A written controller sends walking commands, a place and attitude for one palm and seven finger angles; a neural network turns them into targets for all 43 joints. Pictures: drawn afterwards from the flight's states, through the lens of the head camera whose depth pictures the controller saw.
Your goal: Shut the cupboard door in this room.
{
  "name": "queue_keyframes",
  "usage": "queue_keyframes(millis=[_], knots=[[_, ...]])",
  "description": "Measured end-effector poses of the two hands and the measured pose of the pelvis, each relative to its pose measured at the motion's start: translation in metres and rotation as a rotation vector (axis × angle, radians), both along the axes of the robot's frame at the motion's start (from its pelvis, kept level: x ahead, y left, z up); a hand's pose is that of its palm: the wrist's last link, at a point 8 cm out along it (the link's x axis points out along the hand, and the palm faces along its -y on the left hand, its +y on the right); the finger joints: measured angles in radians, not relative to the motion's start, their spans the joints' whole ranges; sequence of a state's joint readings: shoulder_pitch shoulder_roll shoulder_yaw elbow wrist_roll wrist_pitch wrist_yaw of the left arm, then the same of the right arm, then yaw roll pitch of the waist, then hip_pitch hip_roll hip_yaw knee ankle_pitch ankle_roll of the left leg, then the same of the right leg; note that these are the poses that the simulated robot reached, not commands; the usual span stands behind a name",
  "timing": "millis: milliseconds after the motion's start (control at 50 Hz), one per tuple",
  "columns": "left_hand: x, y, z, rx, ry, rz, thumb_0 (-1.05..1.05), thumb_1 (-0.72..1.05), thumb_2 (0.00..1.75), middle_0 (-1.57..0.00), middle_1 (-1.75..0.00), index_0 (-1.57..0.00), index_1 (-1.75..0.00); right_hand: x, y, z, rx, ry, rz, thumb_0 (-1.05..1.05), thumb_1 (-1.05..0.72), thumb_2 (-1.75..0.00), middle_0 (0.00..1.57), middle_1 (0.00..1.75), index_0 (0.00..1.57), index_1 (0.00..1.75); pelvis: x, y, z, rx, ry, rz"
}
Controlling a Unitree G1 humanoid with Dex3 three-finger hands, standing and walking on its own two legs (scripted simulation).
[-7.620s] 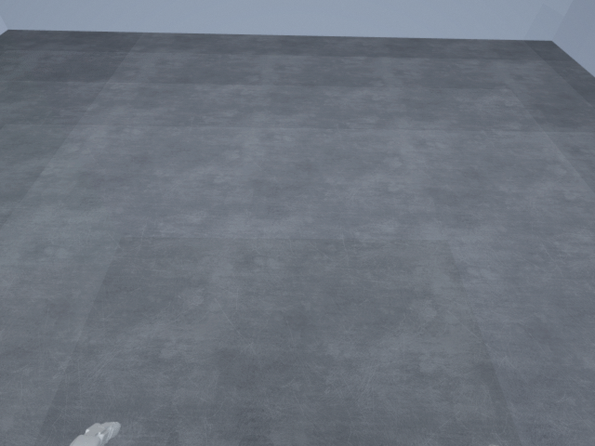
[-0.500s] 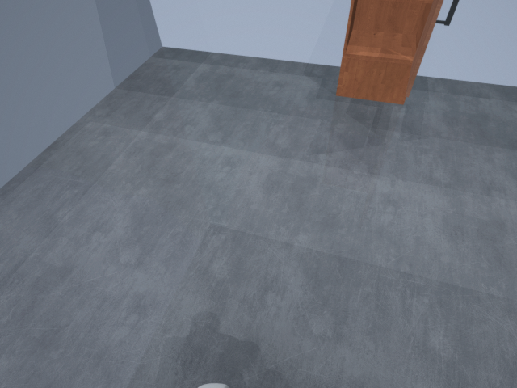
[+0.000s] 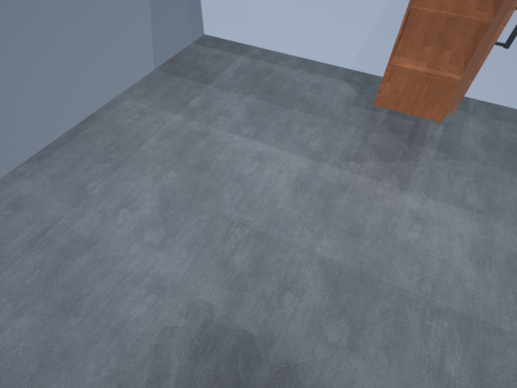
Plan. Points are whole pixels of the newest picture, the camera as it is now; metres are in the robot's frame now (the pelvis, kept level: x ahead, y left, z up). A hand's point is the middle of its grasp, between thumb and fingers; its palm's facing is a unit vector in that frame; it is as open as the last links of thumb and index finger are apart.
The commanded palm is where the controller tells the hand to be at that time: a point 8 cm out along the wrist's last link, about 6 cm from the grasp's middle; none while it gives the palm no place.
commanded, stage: stand and wait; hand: left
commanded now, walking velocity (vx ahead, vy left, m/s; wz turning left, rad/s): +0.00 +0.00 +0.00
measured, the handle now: (512, 27) +1.50 -0.94 -0.03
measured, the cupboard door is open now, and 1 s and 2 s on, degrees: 85 85 85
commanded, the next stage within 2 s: turn or walk to find it in 0.40 s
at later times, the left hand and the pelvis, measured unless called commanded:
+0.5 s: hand out of the picture +0.00 +0.14 -0.17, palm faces +0.03 -0.98 -0.19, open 7.3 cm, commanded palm none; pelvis +0.01 -0.03 +0.00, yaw +0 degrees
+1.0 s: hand out of the picture +0.01 +0.18 -0.17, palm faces +0.16 -0.96 -0.21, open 7.4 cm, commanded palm none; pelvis +0.00 -0.01 +0.00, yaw +7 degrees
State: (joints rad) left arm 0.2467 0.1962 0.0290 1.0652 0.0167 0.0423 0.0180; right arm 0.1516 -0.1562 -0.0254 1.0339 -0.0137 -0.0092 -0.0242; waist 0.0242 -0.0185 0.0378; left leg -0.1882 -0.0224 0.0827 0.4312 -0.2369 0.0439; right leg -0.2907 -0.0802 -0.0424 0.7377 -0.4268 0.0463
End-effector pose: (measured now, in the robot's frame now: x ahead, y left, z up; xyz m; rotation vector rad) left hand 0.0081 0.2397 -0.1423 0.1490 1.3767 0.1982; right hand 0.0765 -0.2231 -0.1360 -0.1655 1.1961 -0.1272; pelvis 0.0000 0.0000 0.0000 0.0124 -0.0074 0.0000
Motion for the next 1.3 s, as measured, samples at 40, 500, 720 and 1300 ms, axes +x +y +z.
queue_keyframes(millis=[40,500,720,1300], knots=[[0.001,-0.006,0.000,0.005,-0.009,-0.006,0.00,0.91,0.90,-0.20,-0.30,-0.20,-0.29,-0.004,-0.002,-0.007,0.018,0.007,-0.008,0.00,-0.92,-0.90,0.20,0.30,0.20,0.30,0.000,-0.003,-0.002,0.013,-0.003,-0.003],[-0.009,-0.055,0.001,-0.035,0.049,-0.011,0.01,0.92,0.90,-0.20,-0.30,-0.20,-0.30,-0.111,-0.020,-0.012,0.041,0.310,-0.099,0.00,-0.91,-0.90,0.20,0.30,0.20,0.30,0.011,-0.030,0.003,-0.001,-0.011,0.000],[-0.012,-0.037,-0.008,-0.009,-0.007,0.077,0.00,0.91,0.90,-0.20,-0.30,-0.20,-0.30,-0.079,-0.019,-0.022,0.027,0.269,-0.020,0.00,-0.91,-0.90,0.20,0.30,0.20,0.30,0.003,-0.024,-0.009,-0.024,-0.010,0.086],[-0.036,-0.047,0.006,0.020,-0.038,0.186,0.00,0.91,0.90,-0.20,-0.30,-0.20,-0.30,0.004,-0.044,-0.015,-0.007,0.157,0.137,0.00,-0.92,-0.90,0.20,0.30,0.20,0.30,-0.001,-0.037,-0.002,0.012,0.005,0.210]])
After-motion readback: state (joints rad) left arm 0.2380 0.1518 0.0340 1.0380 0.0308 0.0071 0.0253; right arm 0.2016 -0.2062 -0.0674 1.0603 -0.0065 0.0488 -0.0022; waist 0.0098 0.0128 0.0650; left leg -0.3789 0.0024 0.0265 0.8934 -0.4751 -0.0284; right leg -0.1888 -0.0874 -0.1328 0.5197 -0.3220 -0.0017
